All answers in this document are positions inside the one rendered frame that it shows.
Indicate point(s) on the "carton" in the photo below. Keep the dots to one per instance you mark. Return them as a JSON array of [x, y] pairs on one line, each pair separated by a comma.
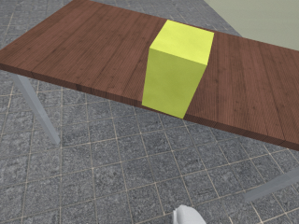
[[177, 60]]

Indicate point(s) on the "table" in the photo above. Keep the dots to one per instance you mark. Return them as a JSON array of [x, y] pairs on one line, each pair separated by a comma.
[[249, 87]]

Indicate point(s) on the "robot right thigh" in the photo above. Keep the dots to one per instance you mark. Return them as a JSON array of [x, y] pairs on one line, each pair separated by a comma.
[[186, 215]]

